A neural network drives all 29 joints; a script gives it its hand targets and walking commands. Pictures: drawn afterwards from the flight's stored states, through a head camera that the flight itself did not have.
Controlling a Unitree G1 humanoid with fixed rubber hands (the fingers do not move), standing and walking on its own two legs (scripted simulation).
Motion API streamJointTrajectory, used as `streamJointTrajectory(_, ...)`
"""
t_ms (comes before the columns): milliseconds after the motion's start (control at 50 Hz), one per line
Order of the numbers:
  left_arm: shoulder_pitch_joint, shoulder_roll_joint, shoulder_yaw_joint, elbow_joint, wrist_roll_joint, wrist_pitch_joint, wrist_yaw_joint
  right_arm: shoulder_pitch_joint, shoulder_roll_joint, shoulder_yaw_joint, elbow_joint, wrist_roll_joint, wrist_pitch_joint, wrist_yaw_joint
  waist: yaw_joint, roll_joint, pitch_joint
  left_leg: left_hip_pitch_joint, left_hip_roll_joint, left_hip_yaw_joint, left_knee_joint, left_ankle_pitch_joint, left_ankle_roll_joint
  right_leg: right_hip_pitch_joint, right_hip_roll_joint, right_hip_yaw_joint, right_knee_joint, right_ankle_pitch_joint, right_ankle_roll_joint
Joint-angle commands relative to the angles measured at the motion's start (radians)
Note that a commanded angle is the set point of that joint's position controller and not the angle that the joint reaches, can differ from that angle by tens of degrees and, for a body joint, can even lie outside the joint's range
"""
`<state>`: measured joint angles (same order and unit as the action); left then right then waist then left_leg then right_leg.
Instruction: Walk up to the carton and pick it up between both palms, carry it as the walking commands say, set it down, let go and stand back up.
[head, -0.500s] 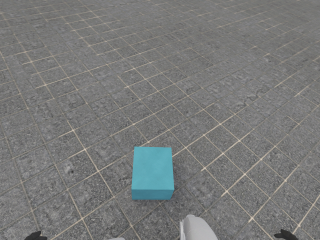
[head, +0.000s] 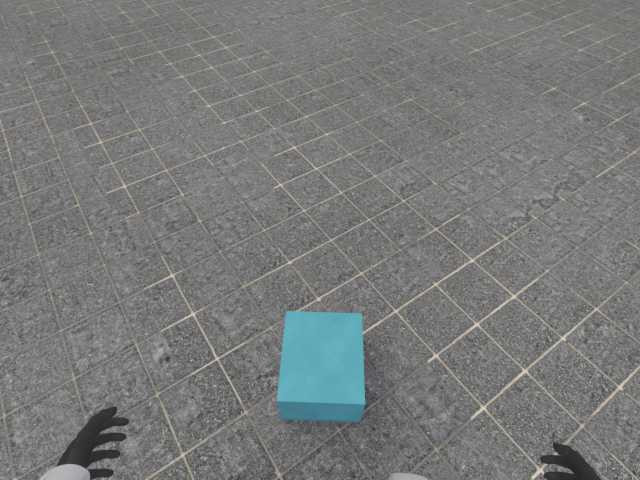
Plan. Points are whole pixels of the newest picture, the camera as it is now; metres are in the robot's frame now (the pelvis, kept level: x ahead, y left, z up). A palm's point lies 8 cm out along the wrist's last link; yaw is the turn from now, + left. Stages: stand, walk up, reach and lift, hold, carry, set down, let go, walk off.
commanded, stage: walk up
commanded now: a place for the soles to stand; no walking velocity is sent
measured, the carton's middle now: (322, 365) +0.51 +0.00 -0.68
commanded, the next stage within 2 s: none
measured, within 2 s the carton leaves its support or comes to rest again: neither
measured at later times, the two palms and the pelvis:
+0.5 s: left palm out of the picture +0.06 +0.31 -0.10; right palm out of the picture +0.10 -0.30 -0.10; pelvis +0.00 +0.00 +0.01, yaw -1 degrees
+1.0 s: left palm (83, 451) +0.17 +0.33 -0.12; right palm out of the picture +0.12 -0.30 -0.11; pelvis +0.07 +0.02 -0.01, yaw -2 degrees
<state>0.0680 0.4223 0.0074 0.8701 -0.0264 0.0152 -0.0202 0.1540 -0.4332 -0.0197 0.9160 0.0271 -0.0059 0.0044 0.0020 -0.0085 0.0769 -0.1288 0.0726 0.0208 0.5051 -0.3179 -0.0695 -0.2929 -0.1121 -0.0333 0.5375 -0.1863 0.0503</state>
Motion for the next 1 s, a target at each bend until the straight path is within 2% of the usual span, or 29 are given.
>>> streamJointTrajectory(0,-0.055,0.193,0.053,0.008,-0.003,-0.026,0.005,-0.057,-0.18,-0.048,0.011,-0.008,-0.023,-0.005,0.013,0.003,-0.115,-0.031,0.06,-0.046,-0.152,0.202,0.081,0.151,-0.068,0.08,-0.14,0.152,-0.088)
streamJointTrajectory(60,-0.058,0.19,0.055,0.046,-0.005,-0.027,0.004,-0.089,-0.178,-0.05,0.038,-0.008,-0.023,-0.002,0.014,0.018,-0.1,-0.031,0.064,-0.04,-0.188,0.154,0.082,0.146,-0.06,0.073,-0.177,0.07,-0.083)
streamJointTrajectory(100,-0.049,0.189,0.059,0.075,-0.004,-0.027,0.004,-0.102,-0.172,-0.048,0.055,-0.008,-0.025,-0.002,0.017,0.018,-0.091,-0.035,0.071,-0.041,-0.21,0.144,0.086,0.163,-0.054,0.064,-0.188,0.06,-0.078)
streamJointTrajectory(140,-0.049,0.183,0.059,0.098,-0.001,-0.027,0.004,-0.116,-0.166,-0.049,0.071,-0.007,-0.03,-0.002,0.019,0.044,-0.083,-0.035,0.072,-0.039,-0.221,0.157,0.086,0.164,-0.052,0.065,-0.2,0.065,-0.074)
streamJointTrajectory(200,-0.045,0.177,0.062,0.127,0.003,-0.03,0.005,-0.123,-0.167,-0.052,0.086,-0.008,-0.029,-0.006,0.018,0.02,-0.08,-0.021,0.075,-0.037,-0.231,0.136,0.086,0.164,-0.052,0.062,-0.214,0.068,-0.074)
streamJointTrajectory(300,-0.028,0.164,0.068,0.165,0.004,-0.035,0.008,-0.122,-0.157,-0.052,0.112,-0.009,-0.033,-0.01,0.018,0.015,-0.084,-0.005,0.075,-0.03,-0.241,0.148,0.082,0.175,-0.052,0.063,-0.232,0.09,-0.07)
streamJointTrajectory(360,-0.025,0.155,0.07,0.176,0.008,-0.034,0.01,-0.131,-0.149,-0.055,0.12,-0.011,-0.033,-0.012,0.018,0.006,-0.08,0.006,0.074,-0.027,-0.248,0.14,0.086,0.16,-0.046,0.066,-0.249,0.053,-0.072)
streamJointTrajectory(380,0.026,0.154,0.076,0.145,0.039,-0.038,0.008,-0.052,-0.153,-0.074,0.109,-0.037,-0.033,-0.007,0.006,0.007,-0.129,0.024,0.046,0.018,-0.209,-0.103,0.102,0.171,-0.01,0.049,-0.227,-0.193,-0.091)
streamJointTrajectory(400,0.017,0.155,0.082,0.14,0.046,-0.034,0.005,-0.053,-0.143,-0.072,0.105,-0.043,-0.028,-0.005,0.008,-0.006,-0.092,-0.018,0.041,0.01,-0.206,-0.201,0.112,0.129,-0.007,0.063,-0.234,-0.304,-0.1)
streamJointTrajectory(440,0.014,0.162,0.09,0.127,0.046,-0.027,0.002,-0.062,-0.135,-0.075,0.083,-0.048,-0.022,0.001,0.009,0.001,-0.025,-0.07,0.043,-0.007,-0.221,-0.26,0.116,0.076,-0.008,0.084,-0.235,-0.366,-0.107)
streamJointTrajectory(460,0.014,0.157,0.09,0.113,0.047,-0.026,0.0,-0.059,-0.143,-0.08,0.074,-0.048,-0.022,0.0,0.011,0.01,-0.001,-0.088,0.045,-0.015,-0.225,-0.25,0.117,0.062,-0.006,0.087,-0.232,-0.349,-0.107)
streamJointTrajectory(500,0.017,0.15,0.089,0.093,0.049,-0.033,0.005,-0.041,-0.145,-0.081,0.073,-0.046,-0.03,-0.006,0.007,-0.022,0.012,-0.068,0.052,-0.018,-0.208,-0.141,0.112,0.06,-0.005,0.085,-0.215,-0.241,-0.108)
streamJointTrajectory(540,0.048,0.145,0.085,0.092,0.046,-0.039,0.011,-0.021,-0.148,-0.085,0.076,-0.044,-0.037,-0.01,0.004,0.015,-0.027,-0.025,0.067,-0.018,-0.213,-0.066,0.114,0.088,-0.003,0.066,-0.165,-0.097,-0.107)
streamJointTrajectory(580,0.059,0.137,0.086,0.087,0.044,-0.04,0.012,-0.023,-0.154,-0.085,0.071,-0.044,-0.037,-0.009,0.012,0.055,-0.023,-0.049,0.082,-0.03,-0.229,-0.115,0.124,0.104,0.017,0.036,-0.127,-0.085,-0.1)
streamJointTrajectory(600,0.062,0.144,0.087,0.081,0.043,-0.039,0.012,-0.025,-0.155,-0.088,0.064,-0.043,-0.034,-0.007,0.016,0.056,-0.013,-0.068,0.081,-0.024,-0.224,-0.142,0.126,0.101,0.019,0.042,-0.126,-0.114,-0.102)
streamJointTrajectory(620,0.061,0.147,0.091,0.081,0.044,-0.037,0.012,-0.024,-0.152,-0.086,0.063,-0.041,-0.03,-0.006,0.018,0.022,0.017,-0.078,0.079,-0.019,-0.214,-0.135,0.125,0.095,0.016,0.058,-0.124,-0.096,-0.104)
streamJointTrajectory(640,0.071,0.155,0.092,0.073,0.044,-0.038,0.012,-0.018,-0.153,-0.088,0.056,-0.044,-0.03,-0.006,0.02,0.003,0.023,-0.072,0.066,0.004,-0.186,-0.083,0.119,0.104,0.004,0.068,-0.123,-0.042,-0.114)
streamJointTrajectory(680,0.089,0.168,0.094,0.076,0.043,-0.042,0.016,0.013,-0.149,-0.089,0.051,-0.043,-0.034,-0.013,0.011,-0.004,-0.031,-0.046,0.042,0.033,-0.116,0.08,0.103,0.158,-0.025,0.099,-0.098,0.196,-0.132)
streamJointTrajectory(720,0.12,0.175,0.097,0.078,0.034,-0.045,0.026,0.047,-0.146,-0.089,0.054,-0.039,-0.035,-0.02,0.009,-0.02,-0.101,-0.022,0.039,0.048,-0.055,0.238,0.094,0.23,-0.03,0.086,-0.045,0.405,-0.142)
streamJointTrajectory(740,0.132,0.173,0.096,0.081,0.032,-0.043,0.032,0.057,-0.142,-0.088,0.05,-0.036,-0.034,-0.023,0.009,-0.019,-0.114,-0.019,0.037,0.053,-0.025,0.276,0.095,0.249,-0.031,0.077,-0.021,0.464,-0.146)
streamJointTrajectory(760,0.137,0.179,0.097,0.075,0.034,-0.04,0.034,0.061,-0.141,-0.088,0.049,-0.035,-0.032,-0.026,0.018,-0.053,-0.132,-0.019,0.036,0.057,0.003,0.289,0.092,0.267,-0.034,0.078,-0.009,0.495,-0.152)
streamJointTrajectory(780,0.14,0.177,0.095,0.072,0.035,-0.034,0.037,0.068,-0.138,-0.086,0.045,-0.036,-0.028,-0.026,0.015,-0.037,-0.15,-0.009,0.029,0.061,0.016,0.288,0.091,0.27,-0.037,0.084,-0.003,0.501,-0.157)
streamJointTrajectory(800,0.143,0.182,0.095,0.066,0.034,-0.03,0.04,0.073,-0.134,-0.087,0.037,-0.036,-0.023,-0.028,0.019,-0.059,-0.152,-0.02,0.024,0.064,0.041,0.274,0.094,0.28,-0.043,0.088,-0.001,0.492,-0.164)
streamJointTrajectory(860,0.115,0.187,0.095,0.048,0.035,-0.014,0.046,0.089,-0.129,-0.087,0.025,-0.036,-0.011,-0.028,0.009,-0.06,-0.122,-0.024,0.021,0.057,0.047,0.253,0.099,0.234,-0.045,0.089,0.021,0.434,-0.181)
streamJointTrajectory(880,0.084,0.179,0.09,0.036,0.034,-0.008,0.046,0.107,-0.136,-0.09,0.029,-0.035,-0.008,-0.028,-0.007,-0.03,-0.104,-0.002,0.029,0.044,0.016,0.287,0.104,0.194,-0.026,0.067,0.053,0.397,-0.17)
streamJointTrajectory(900,0.059,0.154,0.083,0.022,0.032,-0.006,0.045,0.108,-0.157,-0.095,0.024,-0.038,-0.007,-0.029,-0.012,0.037,-0.086,0.031,0.063,0.017,-0.025,0.344,0.109,0.136,0.009,0.018,0.112,0.357,-0.142)
streamJointTrajectory(920,0.027,0.137,0.078,0.013,0.036,-0.002,0.044,0.111,-0.185,-0.105,0.026,-0.04,-0.005,-0.03,-0.026,0.096,-0.062,0.077,0.112,-0.018,-0.066,0.39,0.13,0.057,0.044,-0.037,0.171,0.282,-0.114)
streamJointTrajectory(940,0.004,0.123,0.072,0.002,0.041,0.001,0.042,0.115,-0.217,-0.116,0.025,-0.046,-0.002,-0.03,-0.04,0.152,-0.025,0.14,0.151,-0.038,-0.072,0.453,0.158,-0.045,0.068,-0.059,0.194,0.18,-0.098)
streamJointTrajectory(980,-0.062,0.118,0.071,-0.027,0.05,-0.005,0.045,0.147,-0.236,-0.116,0.012,-0.052,0.004,-0.032,-0.077,0.236,0.041,0.236,0.235,-0.119,-0.078,0.661,0.229,-0.243,0.097,-0.051,0.218,-0.231,-0.096)
